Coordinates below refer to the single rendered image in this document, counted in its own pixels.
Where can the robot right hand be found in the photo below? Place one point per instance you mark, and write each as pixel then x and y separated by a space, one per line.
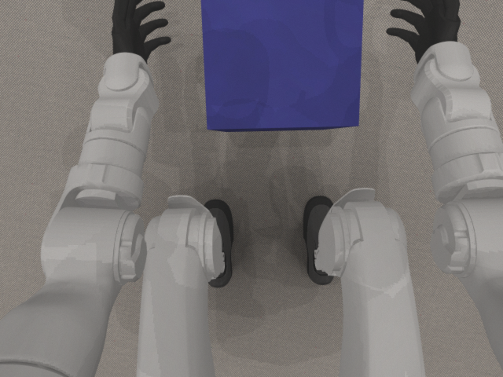
pixel 441 24

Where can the carton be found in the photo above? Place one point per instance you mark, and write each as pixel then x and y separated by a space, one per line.
pixel 272 65

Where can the robot right upper arm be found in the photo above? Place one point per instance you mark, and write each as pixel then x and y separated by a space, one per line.
pixel 467 241

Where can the robot left upper arm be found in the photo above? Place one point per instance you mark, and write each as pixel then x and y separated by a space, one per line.
pixel 90 253

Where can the robot left forearm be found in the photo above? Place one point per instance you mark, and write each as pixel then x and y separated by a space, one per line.
pixel 109 171

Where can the left robot thigh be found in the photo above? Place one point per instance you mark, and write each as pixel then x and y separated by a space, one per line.
pixel 173 339

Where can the robot left shin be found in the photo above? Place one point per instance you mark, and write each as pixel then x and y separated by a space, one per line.
pixel 176 202

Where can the robot right forearm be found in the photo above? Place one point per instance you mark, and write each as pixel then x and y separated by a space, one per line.
pixel 456 120

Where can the robot left hand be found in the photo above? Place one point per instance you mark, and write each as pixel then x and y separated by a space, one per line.
pixel 127 34

